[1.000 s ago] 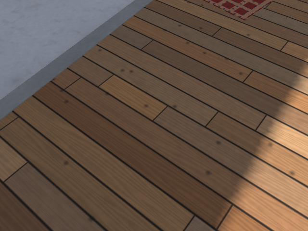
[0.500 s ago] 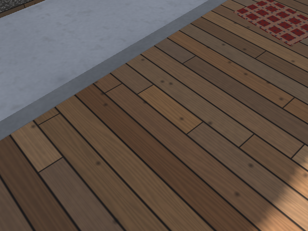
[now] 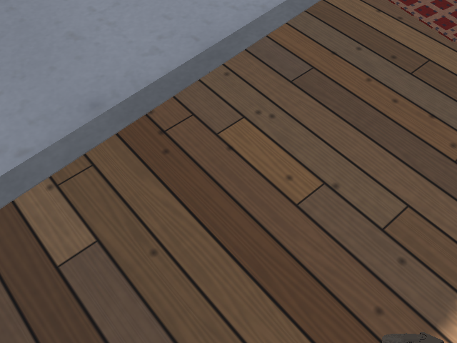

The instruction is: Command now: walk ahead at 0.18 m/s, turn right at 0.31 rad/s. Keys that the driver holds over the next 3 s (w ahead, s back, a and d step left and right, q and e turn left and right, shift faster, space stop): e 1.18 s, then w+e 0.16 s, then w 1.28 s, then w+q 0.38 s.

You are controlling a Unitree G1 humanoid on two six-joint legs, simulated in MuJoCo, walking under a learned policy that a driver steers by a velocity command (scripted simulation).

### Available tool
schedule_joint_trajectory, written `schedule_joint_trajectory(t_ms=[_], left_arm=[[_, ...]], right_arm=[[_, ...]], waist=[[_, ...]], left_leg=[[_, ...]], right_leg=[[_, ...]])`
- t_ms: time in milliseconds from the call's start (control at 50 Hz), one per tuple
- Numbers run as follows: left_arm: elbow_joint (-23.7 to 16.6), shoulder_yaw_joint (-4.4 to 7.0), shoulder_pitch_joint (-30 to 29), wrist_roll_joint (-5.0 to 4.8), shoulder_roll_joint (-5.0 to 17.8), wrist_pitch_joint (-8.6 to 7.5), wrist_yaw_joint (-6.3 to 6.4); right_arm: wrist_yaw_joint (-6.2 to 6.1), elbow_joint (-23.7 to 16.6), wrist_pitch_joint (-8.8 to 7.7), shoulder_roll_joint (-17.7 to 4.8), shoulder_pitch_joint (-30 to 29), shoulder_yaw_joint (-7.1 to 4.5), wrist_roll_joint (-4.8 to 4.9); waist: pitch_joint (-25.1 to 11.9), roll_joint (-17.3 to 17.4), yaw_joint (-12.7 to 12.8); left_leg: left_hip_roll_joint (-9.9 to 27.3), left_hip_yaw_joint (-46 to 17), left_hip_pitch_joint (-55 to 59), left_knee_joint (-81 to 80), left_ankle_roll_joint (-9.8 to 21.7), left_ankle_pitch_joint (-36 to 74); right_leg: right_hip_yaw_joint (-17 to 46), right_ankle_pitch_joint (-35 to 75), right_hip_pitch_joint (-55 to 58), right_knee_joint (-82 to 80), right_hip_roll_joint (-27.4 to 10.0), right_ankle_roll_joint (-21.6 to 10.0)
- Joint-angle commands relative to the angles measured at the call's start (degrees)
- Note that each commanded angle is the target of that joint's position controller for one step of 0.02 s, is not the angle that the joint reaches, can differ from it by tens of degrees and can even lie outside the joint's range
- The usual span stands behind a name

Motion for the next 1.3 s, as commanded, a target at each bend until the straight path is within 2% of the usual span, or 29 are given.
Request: schedule_joint_trajectory(t_ms=[20, 40, 60, 100, 180, 260, 380, 440, 460, 480, 500, 520, 560, 600, 620, 660, 800, 880, 920, 940, 960, 980, 1000, 1020, 1040, 1080, 1180, 1240, 1300], left_arm=[[-5.58, 1.61, 5.02, -1.98, 5.78, 0.45, 1.57], [-4.39, 2.64, 3.04, -0.44, 8.60, 1.77, 1.82], [-4.89, 2.59, -0.27, 0.16, 7.52, 2.28, 1.21], [-5.25, 2.83, -2.59, 1.51, 5.91, 3.67, 0.03], [-6.29, 3.24, -2.81, 1.75, 5.08, 5.91, -0.70], [-9.89, 3.06, -9.85, 2.25, 5.20, 7.28, -1.75], [-14.33, 2.70, -15.71, 1.68, 5.81, 7.49, -2.72], [-15.44, 2.73, -14.51, 1.33, 5.61, 6.50, -2.62], [-14.80, 2.98, -12.40, 1.38, 6.64, 5.73, -2.27], [-14.80, 3.97, -10.50, 1.99, 11.24, 4.83, -1.46], [-15.96, 5.95, -10.19, 1.61, 19.30, 4.76, -1.05], [-14.61, 6.17, -6.42, 1.60, 17.37, 4.97, -0.46], [-15.69, 4.71, -13.53, 1.18, 12.90, 5.40, 0.18], [-17.42, 3.99, -17.87, 0.68, 10.44, 5.25, 0.32], [-17.45, 3.91, -16.93, 0.43, 10.31, 5.05, 0.09], [-17.05, 4.31, -14.86, 0.38, 11.39, 4.67, -0.18], [-17.02, 5.23, -12.20, 1.37, 13.53, 5.25, -0.39], [-17.68, 5.59, -14.74, 1.45, 14.06, 5.61, -1.00], [-18.17, 5.49, -17.86, 0.66, 13.55, 5.77, -1.02], [-18.74, 4.97, -18.04, 0.17, 11.62, 5.60, -0.80], [-19.66, 3.82, -15.30, -0.26, 6.62, 5.34, -0.68], [-19.34, 4.89, -14.83, 1.70, 11.03, 5.58, -0.28], [-18.43, 5.64, -14.51, 2.38, 13.12, 5.77, -0.46], [-17.11, 5.81, -13.63, 2.17, 12.73, 6.07, -0.93], [-16.21, 5.83, -12.19, 1.82, 12.35, 6.43, -1.47], [-15.71, 5.45, -11.59, 1.30, 11.45, 6.94, -2.49], [-17.91, 4.35, -17.28, 0.96, 9.64, 7.74, -3.04], [-19.61, 3.70, -20.51, 1.45, 9.44, 7.88, -4.13], [-20.70, 3.31, -22.12, 1.30, 9.53, 7.33, -5.07]], right_arm=[[-1.47, 1.12, 0.10, -16.46, 22.46, -4.71, 1.34], [-1.34, -0.01, 0.72, -11.85, 18.09, -3.76, 2.56], [-1.59, -0.81, 0.83, -7.49, 12.50, -2.47, 2.47], [-2.50, -0.72, 0.98, -4.51, 9.12, -1.41, 2.11], [-2.84, -0.61, 0.33, -5.62, 8.62, -1.86, 1.38], [-3.13, -0.35, 1.12, -6.09, 8.62, -2.14, 1.05], [-2.34, 0.03, 2.75, -9.35, 10.52, -3.46, 0.78], [-1.96, 0.35, 3.67, -10.92, 10.42, -4.19, 1.34], [-1.79, 1.14, 4.12, -10.44, 12.43, -4.36, 1.09], [-1.32, 0.93, 4.68, -7.67, 14.63, -3.93, 0.88], [-1.92, -3.44, 5.30, -4.79, 10.67, -2.94, 1.57], [-2.20, -3.46, 6.19, -6.98, 7.25, -3.27, 0.88], [-1.79, -2.21, 5.91, -6.16, 9.53, -3.26, 2.19], [-1.60, -1.16, 5.32, -7.83, 11.11, -3.85, 0.59], [-1.45, -1.18, 5.40, -7.74, 11.42, -3.93, 0.59], [-1.39, -1.89, 5.75, -6.67, 10.63, -3.65, 1.24], [-2.08, -4.80, 5.94, -6.17, 6.78, -2.91, 1.77], [-2.55, -5.63, 5.11, -6.53, 8.92, -2.70, 2.55], [-3.06, -4.92, 4.36, -6.10, 13.19, -2.54, 2.46], [-3.63, -4.74, 3.83, -8.61, 14.79, -3.11, 1.82], [-3.98, -5.98, 3.80, -14.46, 13.28, -4.07, 1.00], [-3.40, -6.52, 4.20, -16.06, 11.21, -4.62, 0.87], [-2.99, -7.28, 4.17, -12.25, 10.30, -3.66, 1.11], [-2.77, -7.67, 4.06, -9.30, 7.32, -2.82, 1.55], [-2.76, -8.34, 4.10, -8.25, 4.85, -2.47, 1.46], [-3.18, -8.48, 3.91, -8.26, 5.33, -2.50, 1.31], [-3.12, -6.58, 3.78, -9.73, 11.78, -3.45, 1.28], [-2.20, -6.00, 3.65, -11.43, 13.35, -4.23, 0.79], [-1.36, -5.62, 3.50, -13.35, 12.81, -4.95, 0.40]], waist=[[-28.89, 12.90, -8.68], [-23.09, 5.08, -6.86], [-14.55, 4.22, -5.35], [-6.81, 5.58, -3.24], [-7.47, 5.14, -1.37], [-5.45, 6.08, -2.62], [-6.35, 5.83, -5.13], [-6.74, 4.53, -4.04], [-7.08, 1.23, -3.54], [-6.35, -11.04, -3.62], [-2.19, -21.20, -2.64], [-3.04, -11.72, -0.27], [-2.97, -7.77, -4.80], [-6.05, -8.02, -5.87], [-7.77, -6.45, -5.74], [-8.33, -5.03, -5.04], [-6.71, -7.85, -2.45], [-7.56, -8.77, -3.63], [-7.63, -7.91, -6.82], [-7.82, -3.97, -7.16], [-8.08, 10.04, -5.05], [-5.96, 12.72, -5.04], [-4.88, 7.16, -4.14], [-3.46, 4.55, -2.68], [-3.41, 4.97, -1.61], [-4.44, 7.67, -2.52], [-5.53, 7.76, -6.57], [-5.40, 9.52, -8.45], [-3.19, 9.32, -8.30]], left_leg=[[29.32, -29.72, 42.97, -2.46, 12.72, 47.62], [25.27, -23.47, 35.01, -4.71, 11.60, 37.18], [21.89, -17.50, 26.99, -7.91, 10.07, 29.43], [17.21, -9.58, 16.27, -13.03, 8.22, 22.55], [16.86, -3.47, 10.52, -15.71, 10.06, 17.04], [17.19, -1.09, 10.27, -18.03, 10.17, 0.27], [19.72, 0.98, 12.19, -14.56, 9.45, -5.31], [19.54, 3.36, 12.44, -8.19, 6.06, -4.20], [17.83, 5.32, 10.42, -3.25, 2.73, -6.01], [12.17, 10.42, 4.33, 10.25, -1.65, -14.89], [0.80, 8.54, -10.14, 19.48, -5.30, -33.24], [2.09, 0.05, -9.77, 28.91, -5.25, -32.43], [2.86, -3.50, -9.02, 30.00, -4.51, -22.25], [1.62, -2.86, -7.76, 31.33, -4.20, -17.47], [1.14, -3.02, -7.02, 32.07, -4.39, -17.15], [0.98, -3.54, -7.23, 29.68, -4.92, -17.12], [-0.87, -4.52, -2.65, 16.70, -4.52, -19.50], [-2.97, -4.43, 5.54, 8.13, -3.09, -19.99], [-3.32, -4.14, 14.67, -5.43, -2.24, -12.71], [2.32, -8.92, 20.53, -12.81, -1.12, -11.35], [18.00, -24.71, 25.58, -18.22, 3.43, -11.69], [24.01, -30.23, 18.47, -17.34, 9.95, -1.84], [22.47, -26.62, 16.09, -16.20, 11.50, 2.78], [18.64, -20.35, 14.50, -15.27, 10.16, 4.50], [14.91, -14.86, 14.90, -14.52, 8.28, 5.95], [12.16, -9.20, 18.51, -12.99, 7.73, 12.34], [15.29, -7.12, 25.89, -11.28, 9.54, 14.65], [16.39, -7.78, 23.84, -16.30, 8.88, -13.04], [17.32, -7.03, 19.26, -18.60, 7.78, -23.58]], right_leg=[[0.36, -10.46, -26.03, 41.52, 4.38, -1.60], [2.68, -7.47, -26.78, 43.98, 0.41, -2.01], [1.29, -4.13, -28.27, 42.39, -1.28, -1.65], [0.13, 0.35, -26.88, 38.60, -3.77, -0.43], [-1.63, 4.33, -24.89, 38.24, -2.92, 0.75], [-2.81, 7.96, -27.60, 28.09, -4.57, 1.29], [-6.51, 3.86, -21.79, 15.22, -3.51, 0.00], [-7.89, 6.39, -15.50, 3.44, -1.97, -1.68], [-5.48, 10.60, -11.11, -3.30, -1.73, -2.50], [9.28, 13.79, -7.97, -14.05, -11.42, -4.65], [29.60, 27.38, -9.00, -16.75, -24.36, -13.47], [25.09, 33.12, -9.03, -14.26, -23.45, -17.05], [15.39, 30.53, -10.39, -13.22, -15.68, -13.68], [12.08, 37.22, -7.97, -11.52, -11.96, -12.16], [11.94, 40.31, -6.95, -10.76, -11.83, -12.34], [13.00, 39.85, -5.42, -10.35, -11.85, -12.65], [20.03, 30.48, -7.98, -9.28, -11.35, -13.45], [24.21, 34.61, -11.19, -7.22, -10.04, -11.49], [24.34, 30.88, -15.32, -4.71, -6.97, -7.74], [22.06, 21.48, -20.42, -1.02, -3.61, -4.30], [11.18, 2.60, -29.60, 11.08, 4.85, -0.51], [3.85, -8.59, -32.44, 21.98, 7.60, 0.39], [5.26, -6.83, -30.98, 29.45, 4.72, 0.62], [5.05, -3.17, -30.28, 33.17, 3.88, 1.01], [3.98, 0.05, -30.06, 35.68, 3.58, 1.73], [1.97, 2.23, -31.58, 36.94, 3.21, 3.49], [-0.25, 1.13, -32.80, 28.28, 1.17, 4.98], [-2.73, 0.68, -29.24, 19.77, -0.66, 3.30], [-5.55, -2.03, -23.60, 11.95, -0.62, 0.89]])
Next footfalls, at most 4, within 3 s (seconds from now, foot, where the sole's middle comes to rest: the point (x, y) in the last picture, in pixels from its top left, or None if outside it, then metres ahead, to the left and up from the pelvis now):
0.48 right None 0.08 -0.11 -0.76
0.94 left None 0.16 0.07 -0.76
1.40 right None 0.00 -0.08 -0.76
1.88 left None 0.36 -0.26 -0.76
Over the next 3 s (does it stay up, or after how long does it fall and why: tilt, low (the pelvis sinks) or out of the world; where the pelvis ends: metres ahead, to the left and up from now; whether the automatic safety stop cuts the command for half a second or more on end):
stays up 0.59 -0.68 -0.01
